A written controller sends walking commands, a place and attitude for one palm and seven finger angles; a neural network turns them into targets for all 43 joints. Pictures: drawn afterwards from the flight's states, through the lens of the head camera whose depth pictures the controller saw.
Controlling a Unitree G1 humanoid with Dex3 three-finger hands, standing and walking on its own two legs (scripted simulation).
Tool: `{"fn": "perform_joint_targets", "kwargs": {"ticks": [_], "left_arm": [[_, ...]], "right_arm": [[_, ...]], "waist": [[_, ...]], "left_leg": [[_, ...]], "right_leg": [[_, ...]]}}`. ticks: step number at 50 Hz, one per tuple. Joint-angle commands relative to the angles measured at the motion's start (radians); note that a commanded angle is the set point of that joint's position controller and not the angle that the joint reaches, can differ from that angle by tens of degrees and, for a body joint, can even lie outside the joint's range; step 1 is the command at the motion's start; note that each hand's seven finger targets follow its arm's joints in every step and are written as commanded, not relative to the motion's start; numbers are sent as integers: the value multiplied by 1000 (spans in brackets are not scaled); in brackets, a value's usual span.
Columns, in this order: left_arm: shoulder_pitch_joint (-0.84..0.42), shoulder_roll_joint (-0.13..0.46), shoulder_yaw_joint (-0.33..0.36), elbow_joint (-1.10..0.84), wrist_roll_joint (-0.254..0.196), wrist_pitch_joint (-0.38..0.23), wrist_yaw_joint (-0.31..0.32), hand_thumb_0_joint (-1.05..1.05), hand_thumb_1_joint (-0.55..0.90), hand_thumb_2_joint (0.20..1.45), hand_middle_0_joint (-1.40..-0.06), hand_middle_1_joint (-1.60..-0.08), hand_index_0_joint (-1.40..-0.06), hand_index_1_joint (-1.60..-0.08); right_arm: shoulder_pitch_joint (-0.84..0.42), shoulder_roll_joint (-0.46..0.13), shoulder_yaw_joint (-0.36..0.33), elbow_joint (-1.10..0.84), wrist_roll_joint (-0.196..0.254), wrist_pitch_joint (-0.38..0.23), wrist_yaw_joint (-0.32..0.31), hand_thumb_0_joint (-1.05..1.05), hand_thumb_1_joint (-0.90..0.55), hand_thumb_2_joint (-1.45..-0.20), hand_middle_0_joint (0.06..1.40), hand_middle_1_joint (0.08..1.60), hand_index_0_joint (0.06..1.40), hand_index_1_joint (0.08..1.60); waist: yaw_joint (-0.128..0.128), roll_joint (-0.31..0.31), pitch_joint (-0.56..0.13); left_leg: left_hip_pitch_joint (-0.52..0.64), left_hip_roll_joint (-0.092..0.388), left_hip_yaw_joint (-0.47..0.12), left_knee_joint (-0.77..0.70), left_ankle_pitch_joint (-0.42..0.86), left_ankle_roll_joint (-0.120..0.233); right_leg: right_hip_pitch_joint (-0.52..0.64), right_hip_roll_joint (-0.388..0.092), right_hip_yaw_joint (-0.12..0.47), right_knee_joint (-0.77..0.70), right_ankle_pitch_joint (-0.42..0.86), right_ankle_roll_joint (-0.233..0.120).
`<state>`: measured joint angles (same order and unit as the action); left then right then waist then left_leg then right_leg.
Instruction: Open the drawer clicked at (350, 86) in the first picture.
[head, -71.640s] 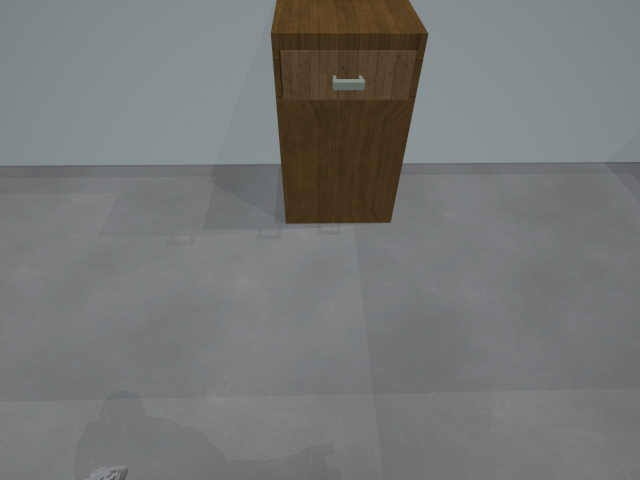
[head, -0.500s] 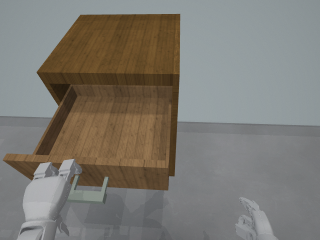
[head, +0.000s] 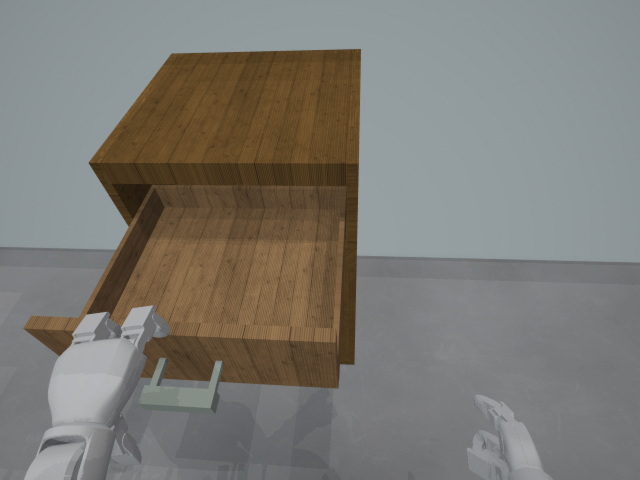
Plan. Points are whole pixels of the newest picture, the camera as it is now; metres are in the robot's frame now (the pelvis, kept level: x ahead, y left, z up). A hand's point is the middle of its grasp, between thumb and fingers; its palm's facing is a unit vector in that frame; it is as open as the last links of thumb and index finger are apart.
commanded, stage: lift the hand off the handle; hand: left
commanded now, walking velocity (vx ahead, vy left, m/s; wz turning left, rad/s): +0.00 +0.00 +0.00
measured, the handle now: (184, 383) +0.25 +0.24 -0.06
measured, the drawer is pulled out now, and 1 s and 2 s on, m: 0.30 0.30 0.30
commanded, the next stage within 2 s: draw the hand back to the body in 0.76 s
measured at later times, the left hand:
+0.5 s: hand (115, 377) +0.20 +0.26 +0.07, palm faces +0.04 -0.07 -1.00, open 13.8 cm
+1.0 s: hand (100, 374) +0.20 +0.26 +0.09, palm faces +0.04 -0.08 -1.00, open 13.8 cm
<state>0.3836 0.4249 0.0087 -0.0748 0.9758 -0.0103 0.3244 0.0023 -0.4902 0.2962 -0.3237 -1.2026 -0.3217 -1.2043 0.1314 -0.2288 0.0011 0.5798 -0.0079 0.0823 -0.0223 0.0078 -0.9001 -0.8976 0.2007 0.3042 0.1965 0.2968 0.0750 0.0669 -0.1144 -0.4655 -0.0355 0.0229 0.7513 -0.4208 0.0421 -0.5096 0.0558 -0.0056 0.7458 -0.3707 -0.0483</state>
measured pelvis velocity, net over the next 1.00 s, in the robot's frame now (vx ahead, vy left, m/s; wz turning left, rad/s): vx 0.01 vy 0.01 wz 0.00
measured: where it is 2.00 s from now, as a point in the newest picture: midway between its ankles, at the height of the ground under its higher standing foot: outside the picture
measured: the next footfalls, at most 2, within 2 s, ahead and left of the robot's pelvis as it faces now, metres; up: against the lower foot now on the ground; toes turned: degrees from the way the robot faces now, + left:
none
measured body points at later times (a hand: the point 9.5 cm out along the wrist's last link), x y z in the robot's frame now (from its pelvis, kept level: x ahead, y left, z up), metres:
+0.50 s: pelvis +0.01 +0.00 +0.01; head +0.02 -0.04 +0.46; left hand +0.20 +0.26 +0.12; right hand +0.22 -0.22 -0.09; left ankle -0.03 +0.09 -0.71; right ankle +0.00 -0.09 -0.71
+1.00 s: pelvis +0.01 +0.01 +0.01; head +0.02 -0.02 +0.46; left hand +0.19 +0.26 +0.14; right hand +0.22 -0.20 -0.08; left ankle -0.03 +0.09 -0.71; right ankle +0.00 -0.09 -0.71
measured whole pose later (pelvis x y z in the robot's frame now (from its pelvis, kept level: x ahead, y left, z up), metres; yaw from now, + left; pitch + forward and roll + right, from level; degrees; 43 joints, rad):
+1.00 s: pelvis +0.01 +0.01 +0.01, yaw +0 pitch +5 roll -1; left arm 0.48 0.49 0.06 -0.30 0.91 -0.05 0.21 0.00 -0.49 0.30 -0.32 -1.20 -0.32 -1.20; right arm 0.14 -0.25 0.00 0.54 0.00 0.10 0.00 0.01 -0.90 -0.90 0.20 0.30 0.20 0.30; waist 0.10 0.09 -0.09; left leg -0.34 -0.04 0.02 0.63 -0.38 0.05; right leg -0.38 0.06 0.00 0.60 -0.32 -0.04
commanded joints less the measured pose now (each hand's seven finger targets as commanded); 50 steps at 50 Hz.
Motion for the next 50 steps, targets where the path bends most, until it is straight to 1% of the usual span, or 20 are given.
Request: {"fn": "perform_joint_targets", "kwargs": {"ticks": [1, 2, 6, 7, 10, 12, 15, 24, 25, 28, 29, 32, 33, 34, 36, 39, 43, 44, 49, 50], "left_arm": [[-56, 193, 138, -214, -3, -11, 24, 0, -500, 300, -300, -1200, -300, -1200], [-43, 190, 136, -233, -3, -17, 24, 0, -500, 300, -300, -1200, -300, -1200], [-21, 201, 155, -246, -17, -27, 18, 0, -500, 300, -300, -1200, -300, -1200], [-24, 184, 140, -252, -18, -28, 17, 0, -500, 300, -300, -1200, -300, -1200], [-47, 215, 160, -265, -23, -32, 12, 0, -500, 300, -300, -1200, -300, -1200], [-76, 213, 155, -256, -18, -34, 7, 0, -500, 300, -300, -1200, -300, -1200], [-58, 219, 158, -278, -35, -36, -6, 0, -500, 300, -300, -1200, -300, -1200], [23, 260, 205, -318, -62, -15, -46, 0, -500, 300, -300, -1200, -300, -1200], [17, 257, 203, -315, -68, -15, -50, 0, -500, 300, -300, -1200, -300, -1200], [-1, 267, 214, -342, -77, -20, -60, 0, -500, 300, -300, -1200, -300, -1200], [3, 262, 208, -354, -82, -25, -67, 0, -500, 300, -300, -1200, -300, -1200], [-3, 259, 202, -359, -94, -37, -82, 0, -500, 300, -300, -1200, -300, -1200], [-9, 255, 201, -358, -100, -37, -87, 0, -500, 300, -300, -1200, -300, -1200], [-16, 249, 191, -357, -95, -41, -92, 0, -500, 300, -300, -1200, -300, -1200], [-6, 247, 186, -336, -91, -44, -100, 0, -500, 300, -300, -1200, -300, -1200], [1, 254, 194, -382, -83, -53, -100, 0, -500, 300, -300, -1200, -300, -1200], [14, 251, 200, -397, -80, -53, -85, 0, -500, 300, -300, -1200, -300, -1200], [-5, 252, 196, -423, -70, -55, -81, 0, -500, 300, -300, -1200, -300, -1200], [39, 266, 219, -437, -72, -30, -69, 0, -500, 300, -300, -1200, -300, -1200], [79, 252, 216, -422, -84, -24, -71, 0, -500, 300, -300, -1200, -300, -1200]], "right_arm": [[-132, -111, -33, -170, 0, -53, -1, 0, -900, -900, 200, 300, 200, 300], [-129, -109, -37, -172, 0, -56, 0, 0, -900, -900, 200, 300, 200, 300], [-125, -111, -37, -173, 0, -57, 3, 0, -900, -900, 200, 300, 200, 300], [-126, -110, -39, -174, 1, -57, 4, 0, -900, -900, 200, 300, 200, 300], [-125, -112, -40, -171, 0, -58, 0, 0, -900, -900, 200, 300, 200, 300], [-124, -112, -39, -168, 0, -56, -1, 0, -900, -900, 200, 300, 200, 300], [-127, -109, -41, -173, 4, -59, -2, 0, -900, -900, 200, 300, 200, 300], [-142, -111, -26, -190, 11, -48, 8, 0, -900, -900, 200, 300, 200, 300], [-144, -111, -26, -189, 13, -47, 7, 0, -900, -900, 200, 300, 200, 300], [-152, -113, -26, -195, 15, -46, 6, 0, -900, -900, 200, 300, 200, 300], [-139, -112, -25, -195, 12, -48, 7, 0, -900, -900, 200, 300, 200, 300], [-135, -116, -30, -194, 13, -50, 4, 0, -900, -900, 200, 300, 200, 300], [-144, -117, -25, -195, 15, -52, 4, 0, -900, -900, 200, 300, 200, 300], [-130, -115, -26, -189, 11, -52, 6, 0, -900, -900, 200, 300, 200, 300], [-125, -118, -28, -189, 9, -50, 7, 0, -900, -900, 200, 300, 200, 300], [-124, -117, -29, -198, 7, -48, 13, 0, -900, -900, 200, 300, 200, 300], [-133, -116, -27, -204, 11, -44, 19, 0, -900, -900, 200, 300, 200, 300], [-122, -114, -29, -205, 5, -43, 20, 0, -900, -900, 200, 300, 200, 300], [-125, -111, -28, -212, 11, -40, 24, 0, -900, -900, 200, 300, 200, 300], [-123, -107, -30, -212, 17, -40, 24, 0, -900, -900, 200, 300, 200, 300]], "waist": [[8, -38, -133], [8, -10, -136], [2, -56, -128], [-2, -46, -120], [1, -26, -125], [-4, -44, -116], [5, -16, -134], [24, -42, -123], [15, -48, -90], [14, -11, -86], [20, -26, -120], [5, -50, -90], [2, -25, -75], [6, -32, -98], [7, -52, -78], [19, -13, -125], [12, 5, -82], [20, 2, -114], [31, 14, -131], [26, -10, -113]], "left_leg": [[75, 18, -42, -114, 291, -14], [93, 19, -41, -113, 309, -16], [95, 20, -42, -116, 297, -12], [100, 21, -41, -121, 290, -12], [111, 19, -37, -125, 277, -8], [112, 18, -40, -128, 285, -8], [135, 21, -36, -137, 297, -8], [142, 22, -31, -164, 330, -9], [136, 22, -32, -169, 317, -8], [159, 23, -33, -177, 309, -8], [168, 24, -32, -174, 321, -5], [176, 27, -33, -179, 317, -3], [180, 28, -37, -185, 313, -6], [189, 29, -33, -179, 318, -4], [180, 29, -34, -180, 330, -5], [200, 33, -34, -183, 366, -11], [194, 39, -44, -192, 369, -21], [203, 42, -38, -186, 372, -16], [212, 48, -41, -195, 404, -22], [210, 49, -40, -193, 417, -21]], "right_leg": [[127, -30, 55, -121, 267, 1], [124, -29, 54, -121, 274, -2], [127, -30, 54, -135, 273, 3], [121, -31, 49, -138, 262, 4], [134, -35, 57, -151, 259, 3], [129, -35, 54, -153, 266, 3], [154, -39, 55, -163, 275, 2], [218, -47, 68, -188, 350, 6], [212, -47, 69, -197, 348, 6], [206, -45, 77, -215, 320, 2], [220, -51, 62, -210, 326, 7], [203, -50, 60, -224, 321, 12], [199, -47, 63, -233, 304, 7], [198, -50, 53, -230, 308, 10], [194, -49, 46, -230, 324, 11], [212, -50, 44, -221, 337, 4], [186, -40, 45, -222, 306, -3], [187, -44, 36, -218, 305, -1], [210, -44, 34, -214, 321, -3], [213, -44, 35, -216, 339, -1]]}}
